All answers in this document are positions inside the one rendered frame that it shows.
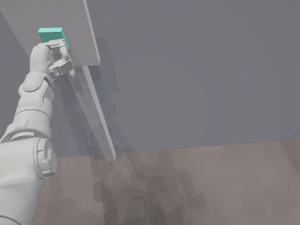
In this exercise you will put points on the left robot hand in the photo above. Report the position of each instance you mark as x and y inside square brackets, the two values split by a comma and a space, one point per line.
[41, 59]

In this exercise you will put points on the left robot forearm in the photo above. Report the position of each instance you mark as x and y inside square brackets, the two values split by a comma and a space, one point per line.
[34, 113]

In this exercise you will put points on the panel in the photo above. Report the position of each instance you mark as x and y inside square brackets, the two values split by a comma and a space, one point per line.
[25, 17]

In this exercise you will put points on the button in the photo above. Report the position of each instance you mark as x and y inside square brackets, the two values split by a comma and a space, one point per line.
[47, 34]

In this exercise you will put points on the robot left upper arm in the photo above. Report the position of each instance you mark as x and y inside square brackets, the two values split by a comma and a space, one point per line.
[24, 166]

